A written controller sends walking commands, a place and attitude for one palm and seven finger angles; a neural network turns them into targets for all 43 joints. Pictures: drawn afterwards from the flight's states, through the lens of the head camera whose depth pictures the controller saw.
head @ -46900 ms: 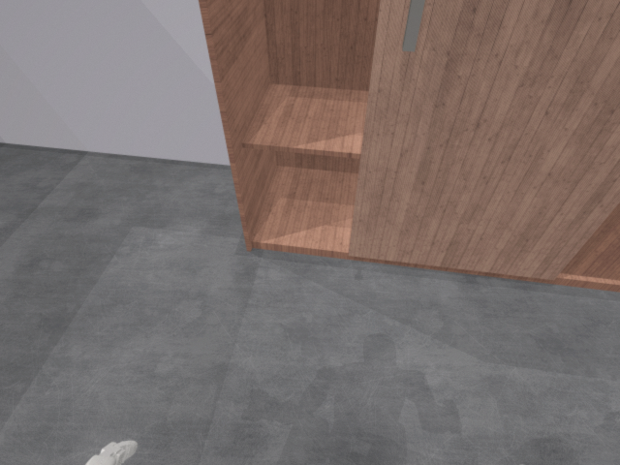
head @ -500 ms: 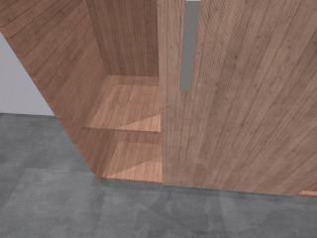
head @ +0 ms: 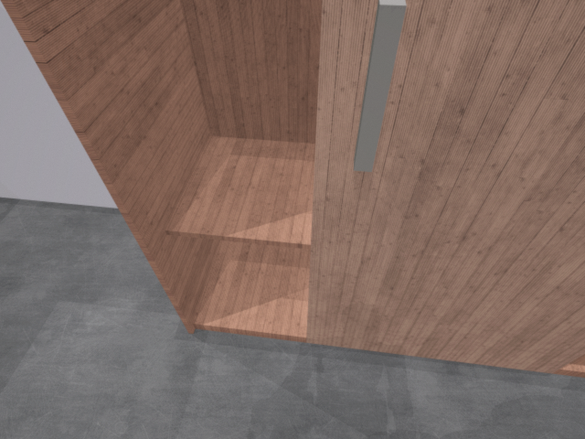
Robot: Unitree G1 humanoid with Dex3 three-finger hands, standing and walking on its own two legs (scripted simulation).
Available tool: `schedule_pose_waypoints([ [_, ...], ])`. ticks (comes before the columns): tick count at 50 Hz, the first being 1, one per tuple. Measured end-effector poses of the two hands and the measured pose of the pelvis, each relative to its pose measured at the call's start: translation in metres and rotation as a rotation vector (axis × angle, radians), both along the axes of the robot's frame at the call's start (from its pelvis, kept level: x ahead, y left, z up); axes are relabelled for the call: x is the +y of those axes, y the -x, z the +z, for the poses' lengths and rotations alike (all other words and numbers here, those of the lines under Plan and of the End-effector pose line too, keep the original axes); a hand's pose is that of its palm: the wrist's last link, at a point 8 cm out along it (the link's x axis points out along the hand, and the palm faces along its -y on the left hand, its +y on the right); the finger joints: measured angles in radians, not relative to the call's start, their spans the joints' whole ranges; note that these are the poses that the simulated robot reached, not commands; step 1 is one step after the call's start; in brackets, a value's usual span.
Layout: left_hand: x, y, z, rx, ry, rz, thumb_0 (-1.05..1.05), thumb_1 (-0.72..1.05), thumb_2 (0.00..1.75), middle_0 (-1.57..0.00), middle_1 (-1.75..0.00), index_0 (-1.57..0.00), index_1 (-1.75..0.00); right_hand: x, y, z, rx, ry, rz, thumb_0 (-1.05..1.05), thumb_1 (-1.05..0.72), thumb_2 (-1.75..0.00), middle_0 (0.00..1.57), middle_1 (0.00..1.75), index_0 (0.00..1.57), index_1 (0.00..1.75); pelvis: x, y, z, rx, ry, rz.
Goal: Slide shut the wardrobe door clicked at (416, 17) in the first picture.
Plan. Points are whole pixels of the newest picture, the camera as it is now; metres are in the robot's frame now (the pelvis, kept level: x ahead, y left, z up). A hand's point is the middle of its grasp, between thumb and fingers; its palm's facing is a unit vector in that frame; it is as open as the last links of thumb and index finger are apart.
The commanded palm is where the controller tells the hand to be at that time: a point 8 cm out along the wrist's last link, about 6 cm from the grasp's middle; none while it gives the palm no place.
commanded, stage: shuffle to correct the standing spot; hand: right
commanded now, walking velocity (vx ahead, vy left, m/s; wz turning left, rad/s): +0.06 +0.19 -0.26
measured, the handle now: (374, 90) +0.50 -0.08 +0.23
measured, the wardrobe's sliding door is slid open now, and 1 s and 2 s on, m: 0.41 0.41 0.41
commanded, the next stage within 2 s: come to a stop and stand still in 0.32 s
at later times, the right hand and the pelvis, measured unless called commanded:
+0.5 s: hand out of the picture -0.01 -0.08 -0.19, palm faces +0.10 +0.99 -0.08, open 7.3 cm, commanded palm none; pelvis +0.04 +0.06 +0.00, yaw -3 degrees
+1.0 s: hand out of the picture +0.07 -0.07 -0.17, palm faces +0.16 +0.96 -0.22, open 7.3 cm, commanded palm none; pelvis +0.06 +0.12 +0.00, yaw -6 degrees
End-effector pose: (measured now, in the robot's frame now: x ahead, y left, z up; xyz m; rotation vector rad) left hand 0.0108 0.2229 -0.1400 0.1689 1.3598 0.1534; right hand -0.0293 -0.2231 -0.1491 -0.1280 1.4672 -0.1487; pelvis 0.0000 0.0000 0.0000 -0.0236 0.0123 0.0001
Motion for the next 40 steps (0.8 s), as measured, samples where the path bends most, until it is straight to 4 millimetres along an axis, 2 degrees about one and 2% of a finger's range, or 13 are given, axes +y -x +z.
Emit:
schedule_pose_waypoints([
  [6,0.025,0.014,-0.009,0.046,0.014,0.020,0.00,0.91,0.90,-0.20,-0.30,-0.20,-0.30,0.023,-0.003,0.003,-0.007,0.019,-0.011,0.00,-0.91,-0.90,0.19,0.30,0.20,0.30,0.025,-0.004,-0.003,-0.002,-0.007,-0.018],
  [9,0.036,0.013,-0.007,0.092,0.014,-0.006,0.01,0.91,0.90,-0.20,-0.30,-0.20,-0.30,0.037,-0.003,0.003,-0.033,0.019,-0.058,0.00,-0.91,-0.90,0.19,0.30,0.20,0.30,0.036,-0.013,-0.002,0.004,-0.019,-0.054],
  [12,0.044,0.002,-0.003,0.108,0.003,-0.035,0.01,0.91,0.90,-0.20,-0.30,-0.20,-0.30,0.053,-0.001,0.001,-0.034,0.001,-0.097,0.00,-0.91,-0.90,0.19,0.30,0.20,0.30,0.044,-0.020,-0.001,0.008,-0.028,-0.078],
  [17,0.048,-0.034,0.001,0.058,-0.023,-0.068,0.01,0.91,0.90,-0.20,-0.30,-0.20,-0.30,0.080,0.007,-0.008,0.021,-0.061,-0.121,0.00,-0.91,-0.90,0.19,0.30,0.20,0.30,0.050,-0.031,-0.003,0.009,-0.043,-0.087],
  [21,0.053,-0.056,0.000,-0.005,-0.058,-0.062,0.01,0.93,0.90,-0.20,-0.30,-0.20,-0.30,0.091,0.008,-0.021,0.073,-0.107,-0.118,0.00,-0.91,-0.90,0.20,0.30,0.20,0.30,0.054,-0.040,-0.011,0.000,-0.032,-0.073],
  [24,0.059,-0.058,0.007,-0.030,-0.061,-0.044,0.01,0.92,0.90,-0.20,-0.30,-0.20,-0.30,0.092,-0.006,-0.018,0.074,-0.106,-0.092,0.00,-0.91,-0.90,0.20,0.30,0.20,0.30,0.060,-0.044,-0.006,-0.004,-0.025,-0.059],
  [27,0.064,-0.055,0.009,-0.006,-0.045,-0.052,0.01,0.92,0.90,-0.20,-0.30,-0.20,-0.30,0.090,-0.029,-0.010,0.017,-0.076,-0.098,0.01,-0.91,-0.90,0.20,0.30,0.20,0.30,0.069,-0.046,0.000,-0.007,-0.026,-0.067],
  [31,0.074,-0.054,0.001,0.039,0.003,-0.075,0.01,0.92,0.90,-0.20,-0.30,-0.20,-0.30,0.090,-0.056,0.001,-0.065,-0.010,-0.105,0.01,-0.92,-0.90,0.19,0.30,0.20,0.30,0.084,-0.050,0.002,-0.010,-0.026,-0.086],
  [35,0.092,-0.058,-0.017,0.066,0.048,-0.067,0.01,0.92,0.90,-0.20,-0.30,-0.20,-0.30,0.097,-0.067,0.002,-0.099,0.055,-0.100,0.01,-0.93,-0.90,0.19,0.30,0.20,0.30,0.104,-0.057,-0.008,-0.014,-0.003,-0.086],
  [40,0.108,-0.067,-0.019,0.053,0.059,-0.058,0.01,0.92,0.90,-0.20,-0.30,-0.20,-0.30,0.110,-0.077,0.010,-0.102,0.060,-0.093,0.01,-0.92,-0.90,0.19,0.30,0.20,0.30,0.113,-0.064,-0.004,-0.016,-0.017,-0.105],
])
